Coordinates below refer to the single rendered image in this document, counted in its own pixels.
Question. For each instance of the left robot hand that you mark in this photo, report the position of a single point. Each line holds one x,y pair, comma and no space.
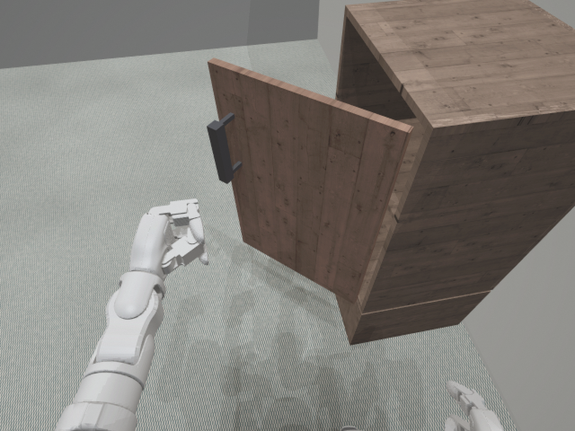
154,237

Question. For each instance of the robot left forearm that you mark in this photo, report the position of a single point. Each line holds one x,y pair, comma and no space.
116,375

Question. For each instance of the handle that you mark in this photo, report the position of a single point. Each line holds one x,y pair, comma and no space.
218,141

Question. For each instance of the cupboard door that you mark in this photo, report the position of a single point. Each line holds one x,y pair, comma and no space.
317,174

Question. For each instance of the right robot hand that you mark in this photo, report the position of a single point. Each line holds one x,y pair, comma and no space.
472,404

